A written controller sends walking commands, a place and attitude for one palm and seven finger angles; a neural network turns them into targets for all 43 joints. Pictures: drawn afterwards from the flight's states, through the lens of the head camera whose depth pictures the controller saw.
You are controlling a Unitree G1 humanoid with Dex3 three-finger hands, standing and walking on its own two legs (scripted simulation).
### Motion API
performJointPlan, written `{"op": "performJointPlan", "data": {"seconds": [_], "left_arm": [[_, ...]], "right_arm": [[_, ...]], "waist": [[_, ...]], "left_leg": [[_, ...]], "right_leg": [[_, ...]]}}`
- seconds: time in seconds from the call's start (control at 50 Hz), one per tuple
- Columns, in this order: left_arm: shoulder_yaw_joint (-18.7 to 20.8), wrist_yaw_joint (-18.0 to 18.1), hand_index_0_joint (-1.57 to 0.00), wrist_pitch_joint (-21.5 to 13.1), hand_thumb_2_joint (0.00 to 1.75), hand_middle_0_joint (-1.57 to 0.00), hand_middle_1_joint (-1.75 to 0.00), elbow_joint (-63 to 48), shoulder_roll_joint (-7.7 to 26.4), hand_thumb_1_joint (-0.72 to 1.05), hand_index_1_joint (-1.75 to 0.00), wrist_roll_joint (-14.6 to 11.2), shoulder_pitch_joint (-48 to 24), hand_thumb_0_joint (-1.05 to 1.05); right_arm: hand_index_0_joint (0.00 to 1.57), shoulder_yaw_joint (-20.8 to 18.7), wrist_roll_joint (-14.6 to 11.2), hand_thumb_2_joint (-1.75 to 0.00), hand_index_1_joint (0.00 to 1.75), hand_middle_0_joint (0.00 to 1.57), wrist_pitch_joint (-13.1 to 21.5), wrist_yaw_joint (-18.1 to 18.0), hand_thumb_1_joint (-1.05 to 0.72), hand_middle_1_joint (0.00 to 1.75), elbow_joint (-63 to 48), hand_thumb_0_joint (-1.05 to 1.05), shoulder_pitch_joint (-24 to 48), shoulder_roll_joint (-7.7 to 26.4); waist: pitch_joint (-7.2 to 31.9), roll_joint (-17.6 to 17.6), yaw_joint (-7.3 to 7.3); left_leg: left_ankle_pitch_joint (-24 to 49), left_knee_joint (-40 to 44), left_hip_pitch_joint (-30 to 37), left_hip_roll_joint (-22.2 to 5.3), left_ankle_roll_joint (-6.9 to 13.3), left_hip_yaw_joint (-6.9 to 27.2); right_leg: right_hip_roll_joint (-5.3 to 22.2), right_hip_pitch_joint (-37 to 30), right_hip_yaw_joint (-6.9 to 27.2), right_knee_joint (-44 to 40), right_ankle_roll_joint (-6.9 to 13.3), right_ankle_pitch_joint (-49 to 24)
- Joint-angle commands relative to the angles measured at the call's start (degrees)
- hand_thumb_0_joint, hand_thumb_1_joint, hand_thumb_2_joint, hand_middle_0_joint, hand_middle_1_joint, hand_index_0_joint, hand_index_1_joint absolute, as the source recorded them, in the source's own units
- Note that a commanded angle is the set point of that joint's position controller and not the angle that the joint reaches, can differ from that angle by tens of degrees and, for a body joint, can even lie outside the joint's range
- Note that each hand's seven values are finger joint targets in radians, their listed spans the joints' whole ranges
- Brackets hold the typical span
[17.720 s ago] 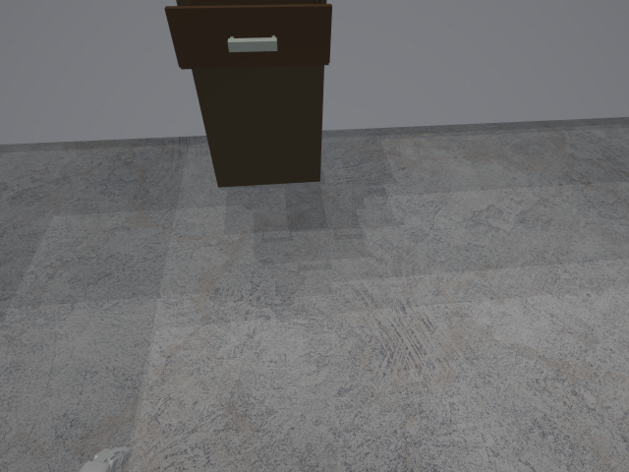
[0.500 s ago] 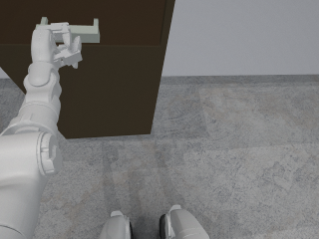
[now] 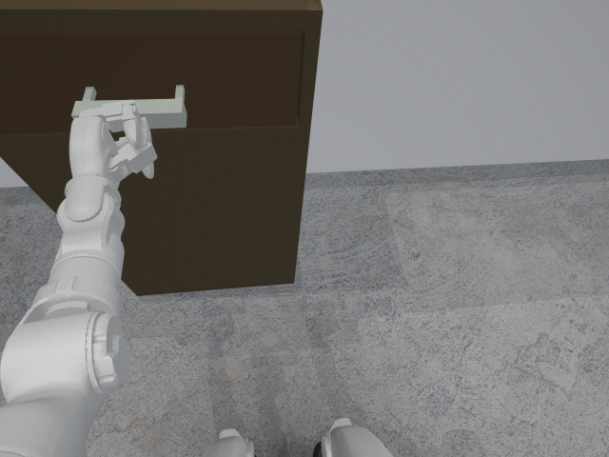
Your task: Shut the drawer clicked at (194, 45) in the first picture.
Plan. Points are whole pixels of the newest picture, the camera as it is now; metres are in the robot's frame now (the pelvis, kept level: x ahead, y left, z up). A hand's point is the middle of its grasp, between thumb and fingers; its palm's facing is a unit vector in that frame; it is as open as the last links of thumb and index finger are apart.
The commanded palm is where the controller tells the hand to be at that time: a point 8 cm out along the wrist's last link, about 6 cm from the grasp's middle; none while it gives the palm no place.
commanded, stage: draw the hand back to the body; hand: left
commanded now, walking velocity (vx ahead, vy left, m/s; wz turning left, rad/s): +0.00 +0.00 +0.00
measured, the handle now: (134, 103) +0.58 +0.19 +0.09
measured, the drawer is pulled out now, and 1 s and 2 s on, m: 0.00 0.00 0.00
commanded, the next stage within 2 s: step back with the hand held close in 1.30 s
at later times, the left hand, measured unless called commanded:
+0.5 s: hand (73, 231) +0.34 +0.19 +0.15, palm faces +0.09 -0.99 -0.13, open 3.2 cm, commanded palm +0.31 +0.25 +0.16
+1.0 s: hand out of the picture +0.23 +0.23 +0.20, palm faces +0.35 -0.87 -0.35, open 3.2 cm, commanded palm +0.17 +0.27 +0.22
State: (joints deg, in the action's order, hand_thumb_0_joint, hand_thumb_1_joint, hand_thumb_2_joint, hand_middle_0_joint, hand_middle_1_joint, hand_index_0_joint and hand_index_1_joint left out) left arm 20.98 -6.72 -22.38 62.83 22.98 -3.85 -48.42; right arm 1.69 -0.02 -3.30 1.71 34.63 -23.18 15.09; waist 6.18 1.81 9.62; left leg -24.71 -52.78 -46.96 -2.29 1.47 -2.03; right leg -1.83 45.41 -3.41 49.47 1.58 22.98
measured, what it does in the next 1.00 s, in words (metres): rises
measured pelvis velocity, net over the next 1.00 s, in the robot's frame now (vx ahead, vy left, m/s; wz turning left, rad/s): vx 0.02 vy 0.00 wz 0.02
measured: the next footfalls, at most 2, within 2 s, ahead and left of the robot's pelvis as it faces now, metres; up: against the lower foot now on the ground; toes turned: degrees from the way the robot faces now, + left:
none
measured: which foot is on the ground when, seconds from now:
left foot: down 0.00-1.00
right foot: down 0.00-1.00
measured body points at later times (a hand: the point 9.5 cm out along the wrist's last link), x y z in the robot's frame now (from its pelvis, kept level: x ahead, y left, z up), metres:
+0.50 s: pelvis +0.01 +0.00 +0.03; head +0.03 -0.01 +0.48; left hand +0.33 +0.25 +0.16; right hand +0.20 -0.24 -0.05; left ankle +0.00 +0.10 -0.69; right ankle +0.00 -0.11 -0.69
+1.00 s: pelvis +0.02 +0.00 +0.05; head +0.01 -0.03 +0.50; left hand +0.20 +0.27 +0.22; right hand +0.21 -0.22 -0.04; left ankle +0.00 +0.10 -0.69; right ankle +0.00 -0.11 -0.69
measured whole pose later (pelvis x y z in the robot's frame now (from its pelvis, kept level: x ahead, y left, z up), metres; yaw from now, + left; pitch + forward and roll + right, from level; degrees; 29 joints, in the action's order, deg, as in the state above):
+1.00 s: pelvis +0.02 +0.00 +0.05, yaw +1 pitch -3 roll +0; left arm 13.0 4.5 -4.5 -18.9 18.3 -4.7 23.0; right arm 2.1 -0.8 1.9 -2.7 35.0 -11.5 13.3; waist -0.3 4.2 -2.5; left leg -15.3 -24.2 -5.5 -0.2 1.0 -2.4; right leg -0.9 4.7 -2.7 22.9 1.4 15.0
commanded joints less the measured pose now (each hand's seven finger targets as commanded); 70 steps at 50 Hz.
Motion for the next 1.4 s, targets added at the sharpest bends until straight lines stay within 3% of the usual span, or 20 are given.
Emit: {"op": "performJointPlan", "data": {"seconds": [0.0, 0.06, 0.1, 0.14, 0.18, 0.28, 0.4, 0.42, 0.44, 0.48, 0.62, 0.64, 0.82, 0.86, 1.0, 1.08, 1.16, 1.22, 1.32, 1.38], "left_arm": [[2.7, -0.6, -1.4, -3.6, 0.9, -1.4, -1.6, -25.4, 14.9, 0.9, -1.6, -3.6, -12.8, 0.0], [1.7, -2.4, -1.4, -0.3, 0.9, -1.4, -1.6, -30.2, 12.4, 0.9, -1.6, -5.9, -1.2, 0.0], [-1.1, -3.5, -1.4, 2.3, 0.9, -1.4, -1.6, -33.8, 8.8, 0.9, -1.6, -7.4, 2.4, 0.0], [-3.2, -4.2, -1.4, 4.4, 0.9, -1.4, -1.6, -37.6, 6.0, 0.9, -1.6, -8.8, 5.7, 0.0], [-3.3, -4.5, -1.4, 5.7, 0.9, -1.4, -1.6, -41.1, 6.0, 0.9, -1.6, -9.7, 8.0, 0.0], [-5.6, -4.6, -1.4, 7.0, 0.9, -1.4, -1.6, -52.4, 4.3, 0.9, -1.6, -10.2, 11.6, 0.0], [-4.8, -4.6, -1.4, 9.9, 0.9, -1.4, -1.6, -59.5, 5.1, 0.9, -1.6, -11.0, 17.7, 0.0], [-7.6, 1.4, -1.4, 10.3, 0.9, -1.4, -1.6, -64.5, 7.5, 0.9, -1.6, -4.9, 21.3, 0.0], [-8.2, 4.5, -1.4, 11.1, 0.9, -1.4, -1.6, -65.4, 4.8, 0.9, -1.6, -4.2, 24.9, 0.0], [-9.5, 6.8, -1.4, 12.9, 0.9, -1.4, -1.6, -65.9, 3.0, 0.9, -1.6, -3.6, 30.6, 0.0], [-7.9, 10.8, -1.4, 14.8, 0.9, -1.4, -1.6, -77.0, 3.9, 0.9, -1.6, -1.6, 38.9, 0.0], [-8.2, 11.1, -1.4, 14.7, 0.9, -1.4, -1.6, -79.7, 3.7, 0.9, -1.6, -1.3, 39.2, 0.0], [-4.8, 12.3, -1.4, 14.7, 0.9, -1.4, -1.6, -89.9, 4.2, 0.9, -1.6, -1.0, 56.2, 0.0], [-3.2, 12.2, -1.4, 14.8, 0.9, -1.4, -1.6, -90.1, 5.0, 0.9, -1.6, -1.0, 61.2, 0.0], [0.5, 12.7, -1.4, 13.5, 0.9, -1.4, -1.6, -99.8, 6.2, 0.9, -1.6, -1.0, 70.8, 0.0], [2.1, 13.1, -1.4, 13.0, 0.9, -1.4, -1.6, -103.5, 6.7, 0.9, -1.6, -1.0, 76.8, 0.0], [0.4, 13.1, -1.4, 13.1, 0.9, -1.4, -1.6, -100.1, 4.4, 0.9, -1.6, -0.5, 75.8, 0.0], [-0.4, 13.4, -1.4, 13.1, 0.9, -1.4, -1.6, -98.4, 3.5, 0.9, -1.6, -0.5, 74.1, 0.0], [0.6, 13.9, -1.4, 12.1, 0.9, -1.4, -1.6, -101.8, 5.1, 0.9, -1.6, -0.2, 72.9, 0.0], [1.0, 14.1, -1.4, 12.2, 0.9, -1.4, -1.6, -103.0, 5.3, 0.9, -1.6, -0.2, 74.2, 0.0]], "right_arm": [[0.2, -3.9, -1.0, -0.9, 0.3, 0.2, 0.8, -0.4, -0.9, 0.3, -6.3, 0.0, -6.1, 9.0], [0.2, -4.0, -2.1, -0.9, 0.3, 0.2, 1.1, -0.6, -0.9, 0.3, -8.2, 0.0, -4.0, 8.5], [0.2, -4.0, -3.0, -0.9, 0.3, 0.2, 1.4, -0.9, -0.9, 0.3, -8.7, 0.0, -2.1, 8.3], [0.2, -4.1, -3.5, -0.9, 0.3, 0.2, 2.2, -1.3, -0.9, 0.3, -9.0, 0.0, -0.5, 8.2], [0.2, -3.9, -3.8, -0.9, 0.3, 0.2, 2.9, -1.7, -0.9, 0.3, -9.1, 0.0, 0.8, 8.3], [0.2, -3.4, -3.8, -0.9, 0.3, 0.2, 5.2, -2.5, -0.9, 0.3, -9.6, 0.0, 4.7, 7.7], [0.2, -2.5, -4.0, -0.9, 0.3, 0.2, 7.8, -3.5, -0.9, 0.3, -10.8, 0.0, 10.3, 7.4], [0.2, -2.9, -3.7, -0.9, 0.3, 0.2, 7.0, -4.2, -0.9, 0.3, -10.7, 0.0, 14.1, 6.4], [0.2, -2.6, -3.5, -0.9, 0.3, 0.2, 6.8, -4.7, -0.9, 0.3, -11.1, 0.0, 14.7, 5.9], [0.2, -2.0, -3.4, -0.9, 0.3, 0.2, 6.5, -5.0, -0.9, 0.3, -10.9, 0.0, 16.0, 5.6], [0.2, -1.1, -2.3, -0.9, 0.3, 0.2, 6.1, -5.7, -0.9, 0.3, -10.6, 0.0, 18.5, 4.7], [0.2, -0.9, -2.2, -0.9, 0.3, 0.2, 6.4, -5.7, -0.9, 0.3, -10.7, 0.0, 18.9, 4.6], [0.2, -1.2, -0.9, -0.9, 0.3, 0.2, 8.1, -5.1, -0.9, 0.3, -9.7, 0.0, 19.9, 4.1], [0.2, -1.4, -0.7, -0.9, 0.3, 0.2, 8.2, -5.0, -0.9, 0.3, -9.3, 0.0, 20.3, 4.4], [0.2, -1.9, -0.7, -0.9, 0.3, 0.2, 9.5, -4.7, -0.9, 0.3, -9.6, 0.0, 20.2, 3.9], [0.2, -2.4, -0.9, -0.9, 0.3, 0.2, 10.7, -5.0, -0.9, 0.3, -9.7, 0.0, 19.9, 3.7], [0.2, -2.6, -0.8, -0.9, 0.3, 0.2, 11.4, -5.3, -0.9, 0.3, -8.5, 0.0, 19.6, 3.9], [0.2, -2.8, -0.8, -0.9, 0.3, 0.2, 11.3, -5.8, -0.9, 0.3, -8.3, 0.0, 19.3, 4.0], [0.2, -2.5, -0.5, -0.9, 0.3, 0.2, 12.4, -6.1, -0.9, 0.3, -8.6, 0.0, 19.9, 3.8], [0.2, -2.3, -0.3, -0.9, 0.3, 0.2, 13.0, -6.0, -0.9, 0.3, -8.5, 0.0, 19.8, 3.7]], "waist": [[33.6, 5.5, -4.57], [28.7, 0.9, -5.87], [23.2, -0.5, -5.34], [19.3, -0.4, -5.04], [17.1, 0.1, -5.05], [16.6, 3.2, -5.61], [13.8, 1.2, -7.21], [11.3, 0.6, -10.1], [9.0, 0.1, -9.22], [5.4, -0.3, -9.77], [4.5, 0.4, -10.49], [4.6, 1.7, -10.51], [1.1, 1.4, -11.81], [-0.3, -1.9, -12.32], [-0.7, 2.5, -12.82], [-1.2, 2.6, -12.98], [-7.4, -0.8, -12.03], [-8.9, -1.0, -11.68], [-4.5, 2.5, -12.78], [-2.9, 2.4, -13.09]], "left_leg": [[31.2, 5.9, 24.0, 1.8, 0.6, 2.3], [30.6, 8.2, 21.4, 1.9, 1.3, 0.9], [29.0, 10.0, 21.3, 1.7, 1.4, 0.3], [27.6, 11.3, 23.2, 1.5, 1.5, 0.5], [27.2, 12.3, 24.5, 1.7, 1.5, 0.4], [28.3, 14.2, 30.1, 1.7, 1.3, 1.8], [22.6, 17.3, 31.7, 1.9, 0.9, 2.8], [20.8, 20.1, 34.0, 2.0, 0.9, 2.0], [18.3, 21.6, 34.4, 1.8, 0.8, 2.0], [16.6, 23.6, 33.9, 1.6, 0.7, 2.2], [21.0, 27.9, 40.6, 1.4, 0.8, 1.7], [21.9, 28.5, 41.7, 1.4, 0.7, 1.8], [25.6, 30.7, 44.0, 1.3, 0.6, 1.8], [26.2, 30.7, 43.2, 1.1, 0.8, 1.7], [25.4, 30.5, 43.2, 1.2, 0.8, 1.4], [25.4, 29.7, 43.1, 0.9, 0.7, 1.2], [20.6, 30.1, 41.9, 1.0, 0.9, 1.2], [16.6, 30.6, 41.6, 0.9, 1.2, 1.5], [17.2, 31.1, 42.7, 1.1, 1.0, 1.9], [19.6, 31.2, 42.9, 1.0, 0.7, 2.3]], "right_leg": [[-1.0, -21.3, 2.9, -5.4, -0.2, -30.8], [-0.8, -26.9, 3.2, -7.4, -0.5, -34.9], [-0.6, -26.9, 2.9, -9.2, -0.8, -35.5], [-0.6, -25.4, 2.4, -10.8, -0.9, -33.3], [-0.4, -25.7, 2.5, -11.9, -0.9, -32.7], [0.0, -26.0, 1.8, -12.9, -0.6, -30.1], [0.5, -27.7, 1.3, -14.9, -0.4, -24.8], [1.8, -28.7, 3.6, -18.6, 0.1, -21.3], [1.9, -28.9, 3.4, -20.2, 0.0, -19.1], [1.9, -30.3, 3.3, -21.5, 0.1, -17.2], [2.0, -36.8, 3.2, -25.4, 0.0, -21.1], [2.0, -37.1, 3.0, -25.8, 0.0, -21.6], [2.0, -40.6, 2.8, -28.5, 0.0, -24.0], [1.8, -40.8, 2.9, -29.2, -0.1, -24.6], [2.3, -41.0, 3.3, -29.6, -0.2, -23.7], [2.2, -40.4, 3.6, -29.6, -0.3, -24.0], [2.0, -35.8, 3.5, -31.5, -0.4, -18.7], [2.2, -34.7, 3.6, -32.0, -0.5, -13.7], [2.5, -37.4, 3.8, -31.1, -0.1, -14.3], [2.3, -39.3, 3.6, -30.2, 0.0, -17.1]]}}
